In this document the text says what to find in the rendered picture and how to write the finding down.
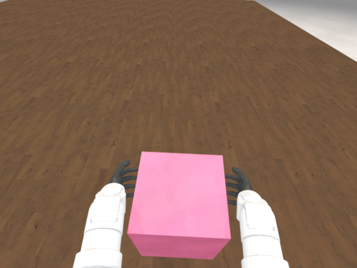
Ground carton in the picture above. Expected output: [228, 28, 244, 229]
[127, 151, 231, 260]

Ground robot left forearm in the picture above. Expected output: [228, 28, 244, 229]
[73, 183, 126, 268]

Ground robot left hand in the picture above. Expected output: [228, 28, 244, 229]
[109, 160, 138, 198]

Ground robot right hand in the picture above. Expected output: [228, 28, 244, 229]
[225, 167, 253, 206]

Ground robot right forearm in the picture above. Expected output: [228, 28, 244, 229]
[237, 190, 289, 268]

